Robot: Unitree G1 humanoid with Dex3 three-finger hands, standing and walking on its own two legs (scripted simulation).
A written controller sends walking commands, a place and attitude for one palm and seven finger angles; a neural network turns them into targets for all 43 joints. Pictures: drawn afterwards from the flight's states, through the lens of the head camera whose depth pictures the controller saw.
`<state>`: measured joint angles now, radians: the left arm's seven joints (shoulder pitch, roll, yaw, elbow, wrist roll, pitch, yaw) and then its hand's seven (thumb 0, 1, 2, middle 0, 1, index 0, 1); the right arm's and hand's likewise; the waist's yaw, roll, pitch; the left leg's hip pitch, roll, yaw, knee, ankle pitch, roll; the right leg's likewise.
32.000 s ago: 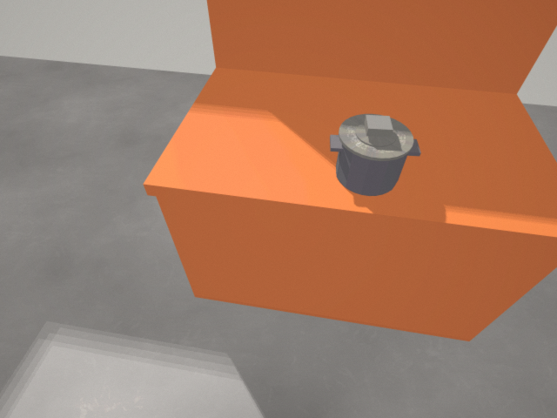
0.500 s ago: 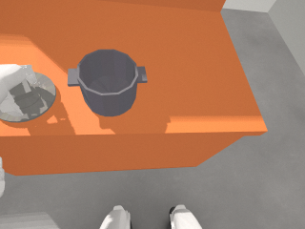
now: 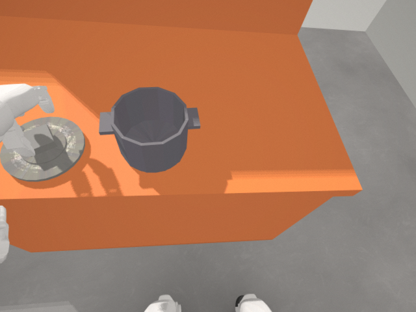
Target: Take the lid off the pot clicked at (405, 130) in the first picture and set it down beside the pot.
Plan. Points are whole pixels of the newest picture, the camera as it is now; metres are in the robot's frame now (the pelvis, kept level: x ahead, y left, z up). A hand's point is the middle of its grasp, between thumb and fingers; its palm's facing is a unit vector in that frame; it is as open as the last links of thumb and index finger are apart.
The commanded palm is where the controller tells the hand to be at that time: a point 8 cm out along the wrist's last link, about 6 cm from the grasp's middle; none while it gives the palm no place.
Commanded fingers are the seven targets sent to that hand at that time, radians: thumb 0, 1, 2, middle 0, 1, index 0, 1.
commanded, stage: raise the empty hand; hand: left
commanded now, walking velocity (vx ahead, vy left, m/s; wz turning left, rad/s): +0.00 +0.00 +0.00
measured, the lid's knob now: (38, 140) +0.47 +0.35 -0.03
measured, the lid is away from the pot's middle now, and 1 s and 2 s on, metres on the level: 0.24 0.24 0.24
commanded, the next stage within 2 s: draw the hand back to the body in 0.66 s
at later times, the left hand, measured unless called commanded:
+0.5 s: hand (1, 111) +0.44 +0.34 +0.10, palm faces -0.42 -0.09 -0.90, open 11.0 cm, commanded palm +0.46 +0.33 +0.16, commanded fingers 0.00 0.07 0.48 -0.30 -0.96 -0.30 -0.96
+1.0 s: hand out of the picture +0.42 +0.33 +0.12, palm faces -0.42 -0.08 -0.91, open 11.0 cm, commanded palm +0.43 +0.32 +0.17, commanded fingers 0.00 0.07 0.48 -0.30 -0.96 -0.30 -0.96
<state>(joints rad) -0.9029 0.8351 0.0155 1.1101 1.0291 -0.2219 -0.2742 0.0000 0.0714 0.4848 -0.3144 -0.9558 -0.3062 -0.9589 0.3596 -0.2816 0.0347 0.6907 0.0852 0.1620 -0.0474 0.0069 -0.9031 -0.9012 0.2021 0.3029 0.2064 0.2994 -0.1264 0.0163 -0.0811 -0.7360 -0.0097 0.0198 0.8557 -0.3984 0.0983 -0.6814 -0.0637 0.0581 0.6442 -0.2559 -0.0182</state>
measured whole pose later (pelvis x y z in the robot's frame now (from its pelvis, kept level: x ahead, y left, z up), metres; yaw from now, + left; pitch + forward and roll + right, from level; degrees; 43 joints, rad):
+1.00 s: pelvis +0.02 -0.02 +0.03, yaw +1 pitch +9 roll -3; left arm -0.77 0.84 0.06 0.94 0.97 -0.25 -0.37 0.00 0.07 0.48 -0.31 -0.96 -0.31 -0.96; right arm 0.32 -0.30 0.01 0.68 0.09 0.16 -0.04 0.01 -0.90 -0.90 0.20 0.30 0.20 0.30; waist -0.07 0.02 -0.03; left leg -0.46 -0.02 0.01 0.63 -0.33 0.07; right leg -0.43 -0.08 0.04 0.47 -0.21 0.01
